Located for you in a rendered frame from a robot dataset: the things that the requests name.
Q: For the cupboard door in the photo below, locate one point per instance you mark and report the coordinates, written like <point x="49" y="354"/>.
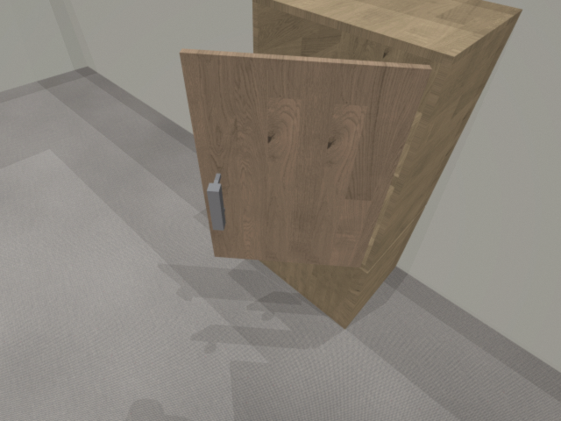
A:
<point x="306" y="147"/>

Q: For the handle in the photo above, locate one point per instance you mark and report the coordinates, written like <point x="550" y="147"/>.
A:
<point x="216" y="204"/>

